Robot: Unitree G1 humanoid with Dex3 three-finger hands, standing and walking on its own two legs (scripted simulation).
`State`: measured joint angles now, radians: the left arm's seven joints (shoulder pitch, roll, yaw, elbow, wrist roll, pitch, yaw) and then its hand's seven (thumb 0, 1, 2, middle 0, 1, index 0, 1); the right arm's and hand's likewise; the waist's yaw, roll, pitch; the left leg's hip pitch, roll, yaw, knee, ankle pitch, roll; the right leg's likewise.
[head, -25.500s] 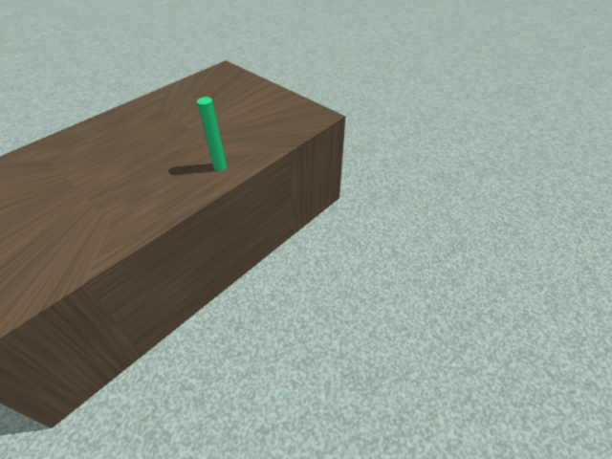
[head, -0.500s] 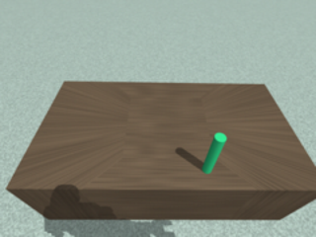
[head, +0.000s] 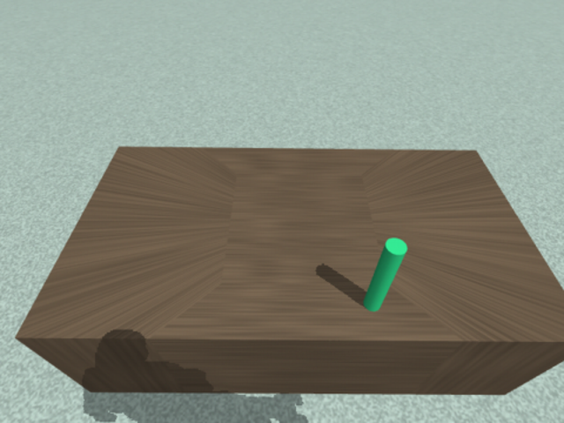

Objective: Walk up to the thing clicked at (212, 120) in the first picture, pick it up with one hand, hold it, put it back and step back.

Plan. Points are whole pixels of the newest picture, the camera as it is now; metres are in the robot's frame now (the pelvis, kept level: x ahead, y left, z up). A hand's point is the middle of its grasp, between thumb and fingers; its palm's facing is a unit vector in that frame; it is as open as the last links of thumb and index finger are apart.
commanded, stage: stand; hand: right
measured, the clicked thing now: (382, 278) +0.47 -0.21 -0.21
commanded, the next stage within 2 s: none
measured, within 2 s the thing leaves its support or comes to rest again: neither
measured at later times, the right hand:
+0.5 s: hand out of the picture +0.06 -0.26 -0.15, palm faces -0.01 +0.93 -0.36, open 7.4 cm
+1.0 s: hand out of the picture +0.07 -0.26 -0.15, palm faces -0.02 +0.93 -0.36, open 7.4 cm
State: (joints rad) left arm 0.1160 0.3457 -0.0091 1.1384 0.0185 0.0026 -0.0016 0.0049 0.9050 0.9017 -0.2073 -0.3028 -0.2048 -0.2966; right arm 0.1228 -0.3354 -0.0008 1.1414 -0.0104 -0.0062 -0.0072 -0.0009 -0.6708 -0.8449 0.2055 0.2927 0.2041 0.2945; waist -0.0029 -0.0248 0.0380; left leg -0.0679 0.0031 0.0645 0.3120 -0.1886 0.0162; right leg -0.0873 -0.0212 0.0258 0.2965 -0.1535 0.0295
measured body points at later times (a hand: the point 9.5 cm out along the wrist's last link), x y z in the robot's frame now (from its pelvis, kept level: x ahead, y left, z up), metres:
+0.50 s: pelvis +0.00 +0.00 +0.00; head -0.01 +0.01 +0.45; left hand +0.07 +0.29 -0.14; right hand +0.06 -0.31 -0.13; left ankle -0.01 +0.10 -0.75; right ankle +0.01 -0.14 -0.75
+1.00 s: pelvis +0.01 +0.00 +0.00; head +0.01 +0.00 +0.45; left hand +0.08 +0.29 -0.14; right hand +0.07 -0.31 -0.13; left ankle -0.01 +0.10 -0.75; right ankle +0.01 -0.14 -0.75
